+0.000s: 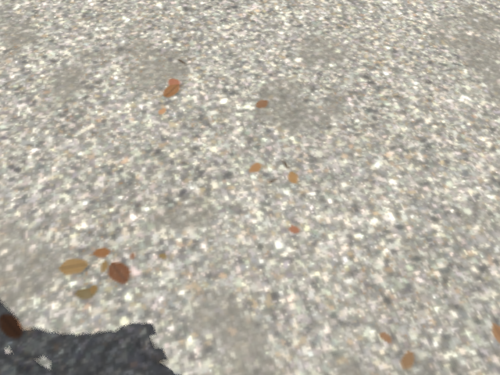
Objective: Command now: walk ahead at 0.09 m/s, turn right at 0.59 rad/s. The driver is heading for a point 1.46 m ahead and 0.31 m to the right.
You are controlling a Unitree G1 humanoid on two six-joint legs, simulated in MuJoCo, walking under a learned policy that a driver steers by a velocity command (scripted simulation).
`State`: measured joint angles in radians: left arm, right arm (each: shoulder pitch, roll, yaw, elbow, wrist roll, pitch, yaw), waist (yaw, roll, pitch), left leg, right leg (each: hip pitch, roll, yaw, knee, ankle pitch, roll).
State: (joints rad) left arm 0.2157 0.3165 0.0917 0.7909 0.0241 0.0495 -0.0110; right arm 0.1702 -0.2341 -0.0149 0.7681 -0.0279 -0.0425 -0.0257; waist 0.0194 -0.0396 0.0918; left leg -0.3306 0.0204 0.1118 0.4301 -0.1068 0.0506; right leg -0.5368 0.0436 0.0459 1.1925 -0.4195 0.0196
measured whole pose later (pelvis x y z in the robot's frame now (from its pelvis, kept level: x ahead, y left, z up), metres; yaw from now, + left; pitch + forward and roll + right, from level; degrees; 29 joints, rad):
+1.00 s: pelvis +0.01 +0.00 +0.01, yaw -28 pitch +0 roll -1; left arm 0.21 0.29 0.06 0.77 0.01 0.07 -0.01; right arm 0.21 -0.24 -0.02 0.72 -0.02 0.02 -0.02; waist -0.01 -0.03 0.06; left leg -0.21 -0.01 0.00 0.45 -0.23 0.04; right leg -0.28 0.07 0.10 0.75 -0.46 0.03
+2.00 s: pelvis +0.25 -0.11 -0.01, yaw -28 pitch +1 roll +0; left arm -0.03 0.21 0.01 0.85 0.03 -0.04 -0.03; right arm 0.50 -0.18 -0.01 1.05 -0.02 -0.08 -0.01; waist -0.07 -0.01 0.07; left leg 0.19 -0.06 0.02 0.17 -0.38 0.06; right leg -0.55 0.01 -0.11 0.58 -0.09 -0.09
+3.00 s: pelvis +0.62 -0.30 +0.00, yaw -18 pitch +1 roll -1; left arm 0.11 0.22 0.04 0.90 0.02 0.03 0.04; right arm 0.29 -0.24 -0.07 0.93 -0.03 0.01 0.00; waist -0.05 -0.01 0.05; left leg -0.31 -0.11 -0.06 0.41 -0.11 0.09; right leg -0.49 -0.01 0.06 0.86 -0.34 0.03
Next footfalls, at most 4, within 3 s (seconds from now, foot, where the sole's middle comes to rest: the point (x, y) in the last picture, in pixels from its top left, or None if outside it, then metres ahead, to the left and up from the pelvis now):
0.24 right None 0.05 -0.12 -0.77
0.72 left None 0.10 0.06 -0.77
1.08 right None -0.03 -0.11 -0.77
1.54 left None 0.15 0.04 -0.77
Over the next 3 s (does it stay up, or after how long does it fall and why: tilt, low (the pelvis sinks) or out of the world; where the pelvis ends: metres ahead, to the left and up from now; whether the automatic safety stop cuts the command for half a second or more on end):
stays up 0.62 -0.30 0.00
